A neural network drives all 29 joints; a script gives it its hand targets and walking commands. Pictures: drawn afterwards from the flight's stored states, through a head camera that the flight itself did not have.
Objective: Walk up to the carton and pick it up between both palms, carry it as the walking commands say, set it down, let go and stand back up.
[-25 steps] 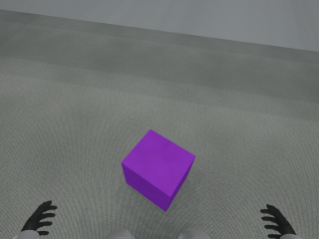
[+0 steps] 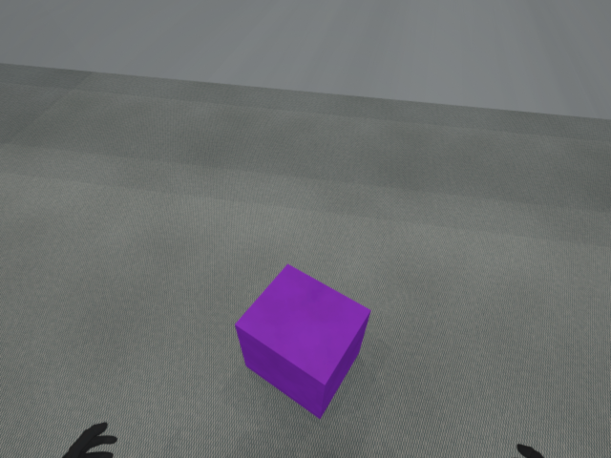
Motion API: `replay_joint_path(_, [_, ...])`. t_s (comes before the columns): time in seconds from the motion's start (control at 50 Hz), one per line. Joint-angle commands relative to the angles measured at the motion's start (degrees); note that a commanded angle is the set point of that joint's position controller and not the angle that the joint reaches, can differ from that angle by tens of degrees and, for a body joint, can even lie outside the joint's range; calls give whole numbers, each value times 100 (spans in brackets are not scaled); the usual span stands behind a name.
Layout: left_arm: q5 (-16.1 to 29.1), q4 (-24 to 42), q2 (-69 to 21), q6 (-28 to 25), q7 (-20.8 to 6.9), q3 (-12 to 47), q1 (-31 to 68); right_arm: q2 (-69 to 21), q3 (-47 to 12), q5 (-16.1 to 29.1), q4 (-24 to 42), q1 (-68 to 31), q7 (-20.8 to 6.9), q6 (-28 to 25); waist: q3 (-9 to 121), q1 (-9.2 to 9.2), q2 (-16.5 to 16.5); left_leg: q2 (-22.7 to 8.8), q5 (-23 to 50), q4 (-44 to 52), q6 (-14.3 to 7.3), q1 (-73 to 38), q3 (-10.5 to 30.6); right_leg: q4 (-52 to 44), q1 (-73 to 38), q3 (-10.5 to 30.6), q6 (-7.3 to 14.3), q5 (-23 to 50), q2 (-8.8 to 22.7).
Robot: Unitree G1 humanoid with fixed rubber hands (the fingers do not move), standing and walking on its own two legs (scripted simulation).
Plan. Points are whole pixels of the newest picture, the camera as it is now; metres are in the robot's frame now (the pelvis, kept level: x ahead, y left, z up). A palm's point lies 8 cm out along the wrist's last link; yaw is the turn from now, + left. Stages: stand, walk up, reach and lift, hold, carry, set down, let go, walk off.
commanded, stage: walk up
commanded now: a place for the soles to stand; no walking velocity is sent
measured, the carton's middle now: (303, 340) +0.55 +0.00 -0.61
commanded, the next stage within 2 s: none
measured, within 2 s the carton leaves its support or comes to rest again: neither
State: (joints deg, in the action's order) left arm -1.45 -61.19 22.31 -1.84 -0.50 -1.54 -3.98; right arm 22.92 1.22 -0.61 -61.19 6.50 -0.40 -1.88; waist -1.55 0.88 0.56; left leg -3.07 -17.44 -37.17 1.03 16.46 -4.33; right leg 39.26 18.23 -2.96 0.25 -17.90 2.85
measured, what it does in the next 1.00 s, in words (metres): stands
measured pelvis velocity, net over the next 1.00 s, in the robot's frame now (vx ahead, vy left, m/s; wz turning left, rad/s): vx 0.04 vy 0.01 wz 0.00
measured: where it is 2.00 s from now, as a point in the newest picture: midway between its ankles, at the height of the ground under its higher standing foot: outside the picture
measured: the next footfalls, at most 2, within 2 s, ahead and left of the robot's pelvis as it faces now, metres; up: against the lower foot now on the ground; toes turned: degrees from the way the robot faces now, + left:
left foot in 1.40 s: +0.17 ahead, +0.21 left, +0.00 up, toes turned -1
right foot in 1.68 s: +0.15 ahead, +0.05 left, +0.00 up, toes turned -19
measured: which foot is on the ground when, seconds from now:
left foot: down 0.00-1.00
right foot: down 0.00-1.00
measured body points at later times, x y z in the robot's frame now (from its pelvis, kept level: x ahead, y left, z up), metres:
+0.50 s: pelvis +0.03 +0.01 +0.02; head +0.04 +0.02 +0.47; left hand +0.15 +0.32 -0.11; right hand +0.15 -0.30 -0.09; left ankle +0.03 +0.14 -0.72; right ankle +0.04 -0.12 -0.72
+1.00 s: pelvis +0.04 +0.01 +0.02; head +0.05 +0.01 +0.47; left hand +0.16 +0.32 -0.10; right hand +0.16 -0.29 -0.10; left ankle +0.03 +0.14 -0.72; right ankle +0.04 -0.12 -0.72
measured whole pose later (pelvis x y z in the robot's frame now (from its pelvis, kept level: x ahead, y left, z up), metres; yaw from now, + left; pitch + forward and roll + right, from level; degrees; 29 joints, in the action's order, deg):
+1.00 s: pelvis +0.04 +0.01 +0.02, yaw +0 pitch -2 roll +0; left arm -0.3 -63.9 20.5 -1.1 -0.3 -1.0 -2.2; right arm 20.8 1.1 -0.6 -63.3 2.6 0.2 -1.7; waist -1.6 -0.1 0.2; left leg -2.2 -13.0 -21.5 0.8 6.7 -4.5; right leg 22.4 7.9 -3.3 -1.2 -12.7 2.7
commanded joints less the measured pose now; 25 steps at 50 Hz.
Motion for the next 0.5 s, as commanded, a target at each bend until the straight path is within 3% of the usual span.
replay_joint_path(0.0, [36,319,1127,-16,-6,-230,632,1226,186,-52,262,-405,33,-147,-215,-52,105,-530,-1535,1519,-466,306,951,-1595,289,756,216,-1239,365])
replay_joint_path(0.02, [66,285,1196,-19,-11,-248,626,1270,197,-43,164,-447,37,-131,-140,-96,138,-510,-1399,1525,-416,319,910,-1614,89,787,205,-1092,389])
replay_joint_path(0.04, [73,267,1257,-13,-22,-258,506,1259,201,-43,184,-515,37,-138,-101,-119,-103,-469,-1293,1575,-405,270,831,-1612,49,850,211,-847,410])
replay_joint_path(0.1, [72,271,1169,-20,-22,-247,663,1208,200,-53,183,-454,42,-145,-47,-92,42,-554,-994,1677,-432,326,962,-1683,-224,838,258,-799,412])
replay_joint_path(0.14, [81,141,1159,-13,-19,-221,609,1218,154,-13,90,-433,65,-151,57,-102,17,-589,-716,1709,-396,237,873,-1642,-417,772,225,-367,422])
replay_joint_path(0.16, [96,138,1123,-8,1,-210,490,1197,153,-21,68,-464,62,-160,-6,-98,-193,-544,-498,1768,-377,137,838,-1599,-372,771,245,-160,407])
replay_joint_path(0.18, [103,124,1109,-23,9,-211,499,1120,152,-8,70,-515,62,-161,22,-122,-65,-621,-72,1652,-366,134,843,-1549,-421,692,228,-76,438])
replay_joint_path(0.2, [110,130,1069,-32,4,-199,427,1184,153,-9,99,-516,60,-170,215,-128,-42,-629,172,1590,-396,-108,838,-1523,-526,617,217,460,383])
replay_joint_path(0.22, [144,74,1082,-25,3,-181,410,1168,130,8,60,-490,85,-173,407,-117,-215,-624,408,1572,-336,-162,773,-1477,-641,609,194,652,411])
replay_joint_path(0.28, [143,66,1083,-20,6,-165,398,1142,141,32,42,-478,97,-170,503,-104,-124,-596,898,1467,-360,-334,658,-1487,-808,614,171,1250,486])
replay_joint_path(0.34, [175,62,1077,-6,42,-130,592,1151,141,31,14,-536,103,-149,549,-59,-176,-646,1472,1497,-303,-579,616,-1600,-824,546,151,1477,510])
replay_joint_path(0.36, [179,-18,1112,-9,41,-142,448,1142,152,48,34,-522,108,-149,661,-92,-7,-628,1550,1455,-316,-724,609,-1564,-881,576,153,1717,522])
replay_joint_path(0.38, [207,44,1105,-11,44,-144,453,1098,155,37,72,-584,115,-141,778,-46,-155,-656,1855,1413,-299,-902,544,-1623,-826,531,150,1784,520])
replay_joint_path(0.44, [184,-3,1027,-4,48,-131,582,1111,152,28,12,-649,124,-106,609,-62,-330,-609,1843,1530,-275,-702,480,-1595,-1023,486,142,1897,532])
replay_joint_path(0.48, [169,-34,1100,10,72,-159,444,1079,155,48,90,-701,117,-87,764,-93,-161,-641,2045,1510,-280,-841,486,-1652,-1156,426,135,2240,587])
